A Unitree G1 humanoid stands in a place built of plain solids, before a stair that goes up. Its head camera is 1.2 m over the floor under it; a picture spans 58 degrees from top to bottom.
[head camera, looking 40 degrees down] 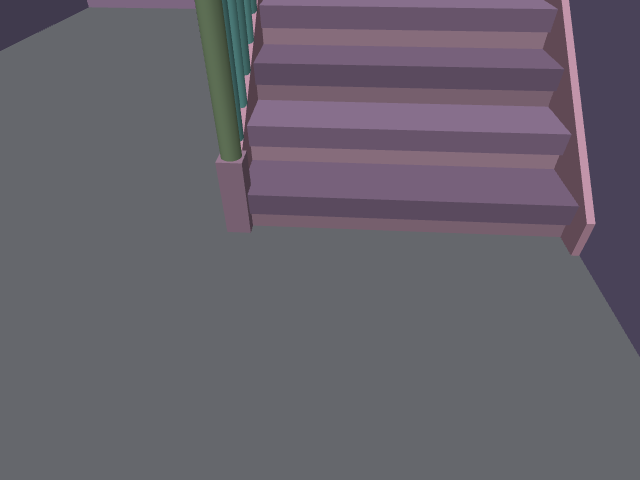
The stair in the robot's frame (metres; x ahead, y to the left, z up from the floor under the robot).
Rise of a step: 0.18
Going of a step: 0.26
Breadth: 1.38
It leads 3 degrees to the right of straight ahead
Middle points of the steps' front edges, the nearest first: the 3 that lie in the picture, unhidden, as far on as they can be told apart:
1.46 -0.37 0.18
1.72 -0.37 0.37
1.98 -0.39 0.55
